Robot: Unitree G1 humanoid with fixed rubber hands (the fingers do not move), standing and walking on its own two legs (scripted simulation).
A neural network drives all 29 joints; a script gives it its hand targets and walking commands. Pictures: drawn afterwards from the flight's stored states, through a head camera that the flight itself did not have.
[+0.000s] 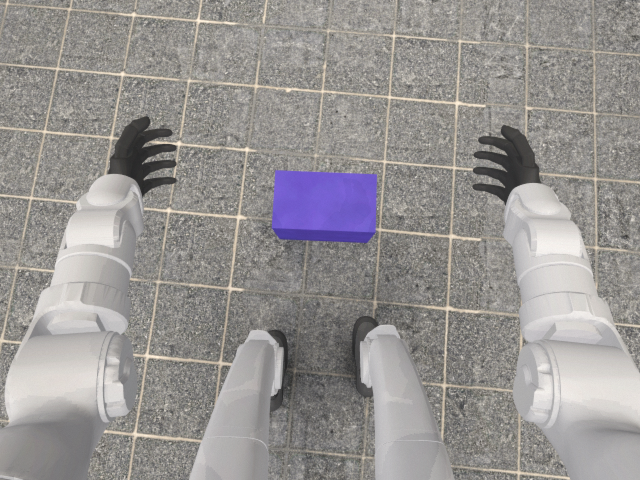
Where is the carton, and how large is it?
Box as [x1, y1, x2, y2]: [272, 170, 376, 242]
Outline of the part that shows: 275,170 272,228 279,238 367,242 375,232 376,174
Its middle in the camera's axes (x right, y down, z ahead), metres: +0.01 -0.09 +1.00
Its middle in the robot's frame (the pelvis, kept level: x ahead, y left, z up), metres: +0.52 +0.00 -0.60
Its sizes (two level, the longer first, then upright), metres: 0.245 0.142 0.173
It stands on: the floor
